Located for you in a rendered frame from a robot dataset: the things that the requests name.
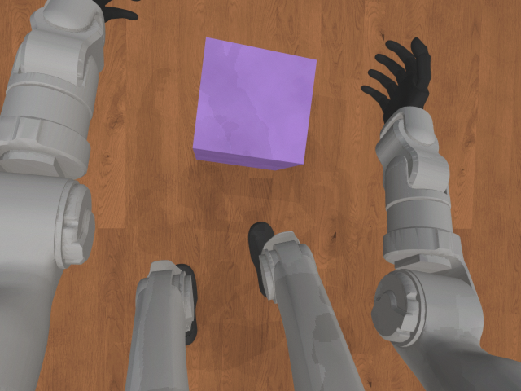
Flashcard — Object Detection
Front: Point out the left robot upper arm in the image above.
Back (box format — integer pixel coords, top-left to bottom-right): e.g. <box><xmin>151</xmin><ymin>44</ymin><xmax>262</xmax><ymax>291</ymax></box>
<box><xmin>0</xmin><ymin>171</ymin><xmax>95</xmax><ymax>391</ymax></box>

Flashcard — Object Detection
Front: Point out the right robot forearm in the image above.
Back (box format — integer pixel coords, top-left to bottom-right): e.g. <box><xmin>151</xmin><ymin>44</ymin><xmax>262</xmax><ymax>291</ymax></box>
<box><xmin>375</xmin><ymin>107</ymin><xmax>484</xmax><ymax>329</ymax></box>

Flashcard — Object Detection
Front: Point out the robot left hand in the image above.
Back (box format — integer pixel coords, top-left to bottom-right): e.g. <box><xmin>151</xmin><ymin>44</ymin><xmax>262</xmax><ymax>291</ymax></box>
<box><xmin>93</xmin><ymin>0</ymin><xmax>140</xmax><ymax>23</ymax></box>

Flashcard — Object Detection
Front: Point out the carton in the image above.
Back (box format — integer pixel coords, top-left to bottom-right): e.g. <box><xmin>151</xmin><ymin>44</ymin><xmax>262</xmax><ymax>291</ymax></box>
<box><xmin>193</xmin><ymin>37</ymin><xmax>317</xmax><ymax>170</ymax></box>

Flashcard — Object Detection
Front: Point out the right robot shin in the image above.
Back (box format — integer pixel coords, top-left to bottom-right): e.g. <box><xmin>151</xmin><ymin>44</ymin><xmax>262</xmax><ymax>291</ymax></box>
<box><xmin>261</xmin><ymin>231</ymin><xmax>317</xmax><ymax>267</ymax></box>

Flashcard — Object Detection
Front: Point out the left robot thigh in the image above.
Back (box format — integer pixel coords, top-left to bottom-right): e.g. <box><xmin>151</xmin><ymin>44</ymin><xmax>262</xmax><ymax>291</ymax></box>
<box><xmin>125</xmin><ymin>270</ymin><xmax>194</xmax><ymax>391</ymax></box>

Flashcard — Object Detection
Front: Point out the robot right hand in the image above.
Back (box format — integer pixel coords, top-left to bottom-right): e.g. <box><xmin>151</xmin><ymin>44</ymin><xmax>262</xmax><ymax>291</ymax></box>
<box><xmin>361</xmin><ymin>37</ymin><xmax>431</xmax><ymax>124</ymax></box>

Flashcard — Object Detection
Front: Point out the left robot forearm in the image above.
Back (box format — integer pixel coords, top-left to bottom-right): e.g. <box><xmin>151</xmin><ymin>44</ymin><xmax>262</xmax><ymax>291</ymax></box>
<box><xmin>0</xmin><ymin>0</ymin><xmax>105</xmax><ymax>180</ymax></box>

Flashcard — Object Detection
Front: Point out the right robot upper arm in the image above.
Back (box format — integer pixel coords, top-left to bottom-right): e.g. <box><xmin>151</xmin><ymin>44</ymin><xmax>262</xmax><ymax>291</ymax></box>
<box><xmin>371</xmin><ymin>269</ymin><xmax>521</xmax><ymax>391</ymax></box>

